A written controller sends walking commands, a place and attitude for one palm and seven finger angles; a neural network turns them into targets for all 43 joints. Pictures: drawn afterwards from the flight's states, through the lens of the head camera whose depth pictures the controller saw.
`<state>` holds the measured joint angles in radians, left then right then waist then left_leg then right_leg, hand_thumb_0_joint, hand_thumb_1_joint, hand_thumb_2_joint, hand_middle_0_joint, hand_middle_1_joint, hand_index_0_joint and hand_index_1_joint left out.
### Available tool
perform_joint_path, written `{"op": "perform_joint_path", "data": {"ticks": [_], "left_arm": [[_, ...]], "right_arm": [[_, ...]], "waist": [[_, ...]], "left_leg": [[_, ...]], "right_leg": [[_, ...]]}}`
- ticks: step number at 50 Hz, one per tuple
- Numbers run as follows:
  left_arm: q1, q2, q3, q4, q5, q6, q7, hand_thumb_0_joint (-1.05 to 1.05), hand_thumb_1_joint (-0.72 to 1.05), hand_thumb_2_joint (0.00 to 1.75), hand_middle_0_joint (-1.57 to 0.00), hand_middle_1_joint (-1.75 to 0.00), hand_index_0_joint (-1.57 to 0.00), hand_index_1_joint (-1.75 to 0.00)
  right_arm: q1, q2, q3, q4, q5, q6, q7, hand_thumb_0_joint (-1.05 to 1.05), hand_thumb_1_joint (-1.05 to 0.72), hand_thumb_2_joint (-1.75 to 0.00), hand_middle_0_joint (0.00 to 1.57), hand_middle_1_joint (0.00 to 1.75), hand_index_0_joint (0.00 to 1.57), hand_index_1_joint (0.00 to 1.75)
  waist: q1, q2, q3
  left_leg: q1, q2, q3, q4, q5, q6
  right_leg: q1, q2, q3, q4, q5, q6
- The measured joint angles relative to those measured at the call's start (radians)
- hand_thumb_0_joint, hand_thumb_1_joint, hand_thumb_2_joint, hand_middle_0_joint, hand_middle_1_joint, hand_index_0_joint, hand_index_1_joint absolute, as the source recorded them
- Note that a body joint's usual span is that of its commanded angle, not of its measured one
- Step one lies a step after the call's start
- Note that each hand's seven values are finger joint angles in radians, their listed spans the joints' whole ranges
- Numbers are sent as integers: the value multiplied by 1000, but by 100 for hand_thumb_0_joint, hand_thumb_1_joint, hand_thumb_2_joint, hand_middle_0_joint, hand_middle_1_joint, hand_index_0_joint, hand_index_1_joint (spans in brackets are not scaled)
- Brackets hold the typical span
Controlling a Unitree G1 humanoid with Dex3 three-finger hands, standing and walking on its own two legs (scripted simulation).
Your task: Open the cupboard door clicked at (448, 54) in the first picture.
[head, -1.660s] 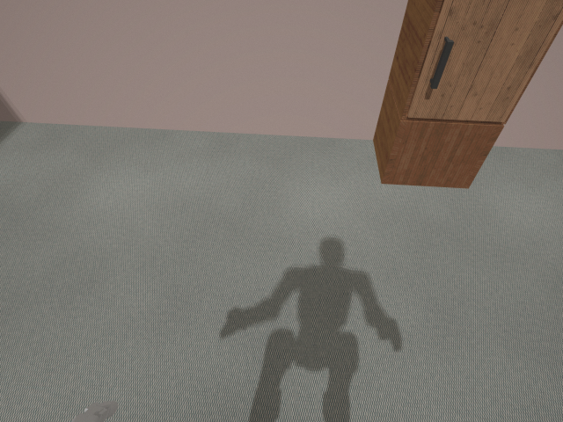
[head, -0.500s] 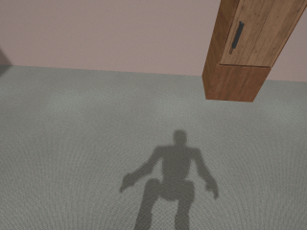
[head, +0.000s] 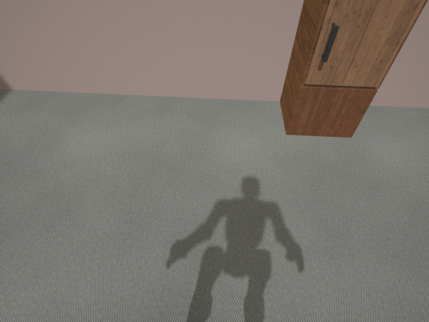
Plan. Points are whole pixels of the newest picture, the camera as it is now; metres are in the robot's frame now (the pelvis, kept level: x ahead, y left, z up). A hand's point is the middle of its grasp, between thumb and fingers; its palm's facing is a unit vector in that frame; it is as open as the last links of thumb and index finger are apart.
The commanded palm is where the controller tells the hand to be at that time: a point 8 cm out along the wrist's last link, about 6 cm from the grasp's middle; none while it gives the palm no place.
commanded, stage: walk to a spot facing it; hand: left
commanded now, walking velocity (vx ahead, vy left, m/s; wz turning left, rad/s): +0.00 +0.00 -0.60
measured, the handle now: (329, 42) +1.41 -0.49 -0.10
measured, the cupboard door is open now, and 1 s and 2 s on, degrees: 0 0 0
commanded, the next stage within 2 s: none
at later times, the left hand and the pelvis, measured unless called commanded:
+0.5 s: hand out of the picture +0.05 +0.15 -0.16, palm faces -0.20 -0.94 -0.26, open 7.4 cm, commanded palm none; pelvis -0.02 -0.04 -0.01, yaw -15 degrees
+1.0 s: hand (155, 296) +0.21 +0.15 -0.17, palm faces -0.46 -0.86 -0.21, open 7.4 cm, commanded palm none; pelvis +0.03 -0.01 +0.00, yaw -32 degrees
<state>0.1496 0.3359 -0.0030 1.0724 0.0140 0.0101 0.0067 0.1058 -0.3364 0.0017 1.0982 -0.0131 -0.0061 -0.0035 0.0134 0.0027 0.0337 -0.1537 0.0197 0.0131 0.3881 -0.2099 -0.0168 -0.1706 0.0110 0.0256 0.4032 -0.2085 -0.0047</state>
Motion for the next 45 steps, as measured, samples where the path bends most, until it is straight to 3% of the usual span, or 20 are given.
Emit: {"op": "perform_joint_path", "data": {"ticks": [7,11,14,17,19,22,32,38,40,42,45], "left_arm": [[40,-41,15,-56,4,41,-6,0,91,90,-20,-30,-20,-30],[56,-71,28,-88,5,56,-16,1,91,90,-20,-30,-20,-30],[84,-97,34,-119,9,43,-25,1,91,90,-20,-30,-20,-30],[92,-124,34,-131,12,26,-12,0,91,90,-20,-30,-20,-30],[101,-135,36,-138,10,26,-5,0,91,90,-21,-30,-20,-30],[114,-142,37,-140,7,24,-3,0,91,90,-21,-30,-20,-30],[124,-131,54,-145,9,18,-5,0,91,90,-21,-30,-20,-30],[133,-99,67,-148,15,25,-13,0,91,90,-21,-30,-20,-30],[140,-90,74,-145,9,32,-18,1,91,90,-21,-30,-20,-30],[135,-78,86,-134,11,43,-28,1,91,90,-20,-30,-20,-30],[128,-58,103,-140,23,42,-49,1,91,90,-20,-30,-20,-30]], "right_arm": [[14,65,-15,-74,-2,21,-11,0,-91,-90,20,30,20,30],[29,97,-24,-99,-5,26,-9,0,-90,-90,21,30,20,30],[45,97,-33,-111,-7,38,-6,0,-90,-90,21,30,20,30],[40,93,-46,-113,-2,62,-8,1,-90,-90,21,30,20,30],[37,94,-49,-113,-1,65,-5,1,-91,-90,20,30,20,30],[28,97,-52,-124,-3,60,-4,1,-91,-90,20,30,20,30],[2,80,-60,-155,-6,54,-14,1,-91,-90,20,30,20,30],[31,92,-51,-177,2,21,-6,1,-91,-90,20,30,20,30],[56,94,-46,-189,0,-5,-10,0,-91,-90,20,30,20,30],[89,105,-37,-190,-4,-14,-13,0,-91,-90,20,30,20,30],[161,117,-27,-175,-10,-19,-12,0,-91,-90,20,30,20,30]], "waist": [[2,-18,23],[10,-22,50],[16,9,51],[10,38,65],[15,33,67],[18,14,61],[29,1,11],[45,-31,-38],[26,-27,-56],[10,-37,-60],[-2,-34,-74]], "left_leg": [[-53,19,71,105,-59,-3],[-64,39,122,163,-92,-11],[-108,81,140,269,-143,-29],[-230,61,38,547,-267,-28],[-284,43,14,661,-246,-27],[-322,31,1,708,-186,-37],[-272,19,-41,572,-167,-53],[-127,-14,-27,230,-196,-17],[-63,-8,-21,94,-132,7],[-36,-5,2,91,-108,23],[27,20,28,31,-109,26]], "right_leg": [[-107,23,66,156,-52,-3],[-185,5,10,364,-204,9],[-160,-4,-29,297,-135,0],[-177,27,-38,310,-133,-56],[-163,38,-24,258,-109,-72],[-146,49,11,166,-45,-75],[-142,101,114,39,52,-64],[-156,119,184,46,53,-40],[-197,134,178,148,-66,-27],[-262,109,109,332,-177,-4],[-362,63,29,576,-138,22]]}}
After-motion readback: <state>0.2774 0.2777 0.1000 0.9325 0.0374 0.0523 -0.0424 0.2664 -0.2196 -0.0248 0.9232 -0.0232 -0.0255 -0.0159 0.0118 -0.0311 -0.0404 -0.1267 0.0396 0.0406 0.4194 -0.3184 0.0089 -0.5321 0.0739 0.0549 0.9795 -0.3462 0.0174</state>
